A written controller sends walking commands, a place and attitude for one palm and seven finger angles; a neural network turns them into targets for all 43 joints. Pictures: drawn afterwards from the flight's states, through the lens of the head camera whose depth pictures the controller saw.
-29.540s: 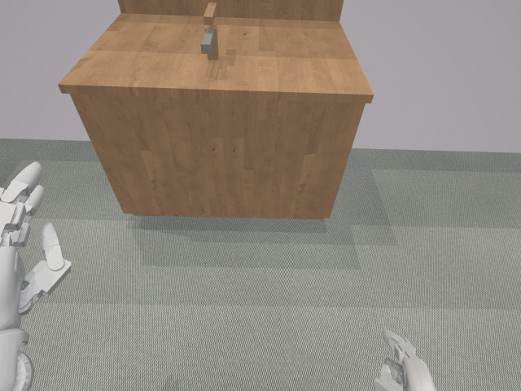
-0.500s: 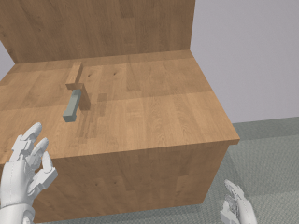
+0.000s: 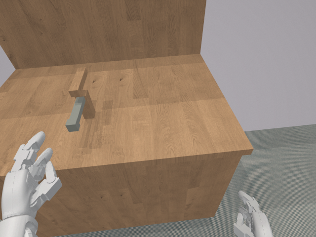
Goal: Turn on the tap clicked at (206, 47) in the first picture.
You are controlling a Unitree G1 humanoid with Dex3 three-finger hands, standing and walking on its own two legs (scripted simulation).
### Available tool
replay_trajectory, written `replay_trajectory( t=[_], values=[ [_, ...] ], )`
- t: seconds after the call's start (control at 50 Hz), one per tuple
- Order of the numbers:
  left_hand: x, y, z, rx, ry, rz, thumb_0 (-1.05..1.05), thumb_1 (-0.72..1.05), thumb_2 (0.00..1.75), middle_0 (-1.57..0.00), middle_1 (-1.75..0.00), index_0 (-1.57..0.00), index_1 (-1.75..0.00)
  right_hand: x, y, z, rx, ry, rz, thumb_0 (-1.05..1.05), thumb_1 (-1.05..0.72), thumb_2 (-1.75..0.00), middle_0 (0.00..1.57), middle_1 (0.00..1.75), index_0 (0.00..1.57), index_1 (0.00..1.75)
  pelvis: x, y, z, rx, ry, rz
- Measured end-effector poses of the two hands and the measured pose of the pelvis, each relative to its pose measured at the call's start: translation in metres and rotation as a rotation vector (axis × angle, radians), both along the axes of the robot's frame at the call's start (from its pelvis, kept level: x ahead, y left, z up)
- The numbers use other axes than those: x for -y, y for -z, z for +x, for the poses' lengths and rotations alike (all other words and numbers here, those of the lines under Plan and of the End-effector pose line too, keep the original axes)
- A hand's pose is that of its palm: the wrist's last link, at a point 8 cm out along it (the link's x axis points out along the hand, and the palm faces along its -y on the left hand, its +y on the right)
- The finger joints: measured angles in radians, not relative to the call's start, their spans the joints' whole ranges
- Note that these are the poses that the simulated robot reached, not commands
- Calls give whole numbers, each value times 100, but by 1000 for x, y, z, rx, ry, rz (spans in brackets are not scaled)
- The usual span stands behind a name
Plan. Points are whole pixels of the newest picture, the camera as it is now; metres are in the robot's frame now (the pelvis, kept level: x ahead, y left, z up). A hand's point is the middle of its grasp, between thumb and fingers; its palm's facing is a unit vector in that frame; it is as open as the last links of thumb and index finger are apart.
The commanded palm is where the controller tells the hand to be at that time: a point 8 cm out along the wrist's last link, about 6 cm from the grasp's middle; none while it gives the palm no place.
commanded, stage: reach beside the lever's end, fingers flat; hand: left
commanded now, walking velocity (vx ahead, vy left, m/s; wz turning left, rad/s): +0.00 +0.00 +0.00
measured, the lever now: (73, 125) +0.37 +0.30 +0.09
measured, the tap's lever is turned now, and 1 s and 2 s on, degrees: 0 0 0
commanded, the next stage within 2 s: none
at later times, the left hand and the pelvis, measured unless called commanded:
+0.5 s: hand (59, 167) +0.21 +0.24 +0.13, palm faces +0.44 -0.89 -0.13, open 7.5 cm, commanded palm +0.17 +0.29 +0.13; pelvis +0.00 +0.00 +0.00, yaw +0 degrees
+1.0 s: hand (59, 152) +0.26 +0.27 +0.12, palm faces +0.46 -0.88 -0.12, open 7.6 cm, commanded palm +0.22 +0.32 +0.12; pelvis +0.00 +0.00 +0.00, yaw -1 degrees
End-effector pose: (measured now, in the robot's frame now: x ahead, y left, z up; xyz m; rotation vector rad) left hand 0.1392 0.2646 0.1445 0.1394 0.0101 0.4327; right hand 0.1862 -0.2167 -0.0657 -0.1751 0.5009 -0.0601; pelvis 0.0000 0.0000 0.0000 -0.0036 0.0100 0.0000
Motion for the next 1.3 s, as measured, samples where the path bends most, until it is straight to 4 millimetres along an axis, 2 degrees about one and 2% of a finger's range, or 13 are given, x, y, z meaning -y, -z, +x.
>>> replay_trajectory(
  t=[0.18, 0.36, 0.56, 0.72, 0.86, 1.16, 1.3],
  values=[
    [-1, -1, 2, 18, -6, 3, 2, 89, 90, -20, -30, -20, -30, -2, 2, -1, -7, -6, 0, 2, -91, -90, 20, 30, 20, 30, 0, 0, -1, 1, -5, 0],
    [-10, 6, 22, 4, -20, -2, 2, 89, 90, -20, -30, -20, -30, 0, 5, -2, -35, 9, -2, 2, -91, -90, 20, 30, 21, 30, 1, -1, -2, -5, -1, 2],
    [-18, 8, 34, 8, -29, -6, 2, 89, 90, -20, -29, -20, -30, 6, 6, -9, -61, 35, -15, 1, -91, -90, 20, 30, 20, 30, -1, -2, 0, -7, 4, 4],
    [-19, 12, 48, 12, -24, -11, 2, 89, 90, -19, -28, -19, -28, 9, 9, -14, -86, 48, -23, 1, -91, -90, 20, 30, 20, 30, -2, -3, -1, -9, 6, 6],
    [-31, 15, 65, 4, -47, -10, 2, 89, 89, -19, -27, -19, -27, 10, 11, -16, -111, 65, -20, 1, -91, -90, 20, 30, 20, 30, -1, -4, -1, -15, 13, 6],
    [-52, 21, 84, 18, -62, -24, 2, 89, 90, -18, -23, -18, -23, 16, 13, -25, -139, 90, -42, 1, -91, -90, 20, 30, 20, 30, -5, -5, -3, -26, 16, 5],
    [-63, 27, 103, 2, -65, -37, 2, 89, 90, -17, -21, -17, -21, 17, 16, -32, -171, 108, -55, 1, -91, -90, 20, 30, 21, 30, -7, -4, -4, -35, 17, 3]
  ],
)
